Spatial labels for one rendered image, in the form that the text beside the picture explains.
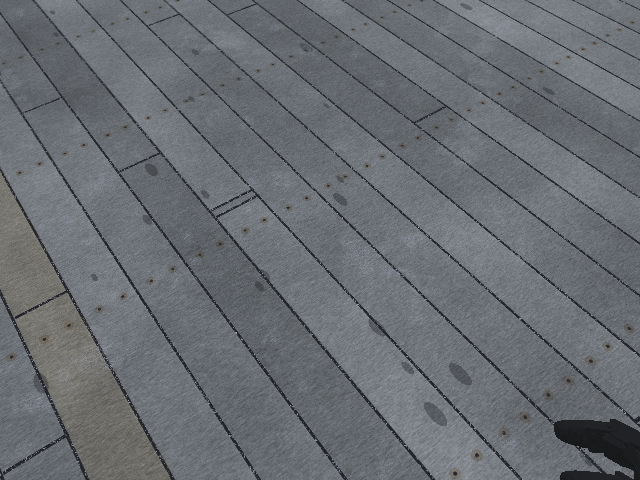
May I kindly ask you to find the robot right hand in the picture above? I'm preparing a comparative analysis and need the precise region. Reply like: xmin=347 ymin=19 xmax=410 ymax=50
xmin=554 ymin=419 xmax=640 ymax=480

